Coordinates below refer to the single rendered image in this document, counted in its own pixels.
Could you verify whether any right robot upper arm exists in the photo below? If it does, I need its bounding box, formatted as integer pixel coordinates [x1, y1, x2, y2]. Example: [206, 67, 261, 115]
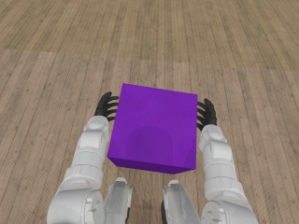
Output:
[201, 199, 259, 224]

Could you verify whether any right robot hand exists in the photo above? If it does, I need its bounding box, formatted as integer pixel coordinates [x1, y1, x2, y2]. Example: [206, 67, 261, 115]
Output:
[196, 98, 217, 132]

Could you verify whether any left robot hand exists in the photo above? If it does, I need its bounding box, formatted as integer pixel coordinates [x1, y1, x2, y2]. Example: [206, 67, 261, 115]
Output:
[94, 91, 120, 121]

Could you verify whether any robot right forearm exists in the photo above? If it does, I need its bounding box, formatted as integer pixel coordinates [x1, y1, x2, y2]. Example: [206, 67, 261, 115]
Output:
[198, 124, 254, 214]

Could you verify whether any carton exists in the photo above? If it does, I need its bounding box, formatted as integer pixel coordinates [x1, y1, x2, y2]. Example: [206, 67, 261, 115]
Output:
[107, 83, 198, 175]

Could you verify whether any left robot upper arm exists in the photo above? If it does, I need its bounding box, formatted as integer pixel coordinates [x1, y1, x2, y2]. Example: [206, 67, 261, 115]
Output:
[48, 188, 105, 224]

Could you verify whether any robot right shin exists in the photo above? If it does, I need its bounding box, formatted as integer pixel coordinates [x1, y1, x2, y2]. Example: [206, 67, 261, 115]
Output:
[165, 179, 186, 224]

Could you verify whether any left robot thigh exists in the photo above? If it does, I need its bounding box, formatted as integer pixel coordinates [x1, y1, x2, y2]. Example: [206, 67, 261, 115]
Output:
[103, 181, 133, 224]

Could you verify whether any robot left forearm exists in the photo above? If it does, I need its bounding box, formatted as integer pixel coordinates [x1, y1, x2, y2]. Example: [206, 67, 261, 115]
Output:
[47, 115, 109, 224]

